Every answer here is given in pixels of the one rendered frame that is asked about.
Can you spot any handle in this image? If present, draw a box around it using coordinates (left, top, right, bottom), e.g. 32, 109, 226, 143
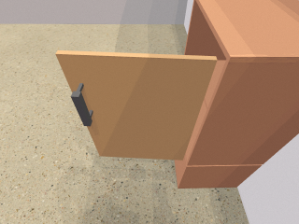
71, 83, 93, 127

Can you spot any cupboard door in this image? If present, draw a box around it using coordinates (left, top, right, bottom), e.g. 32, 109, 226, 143
55, 50, 217, 161

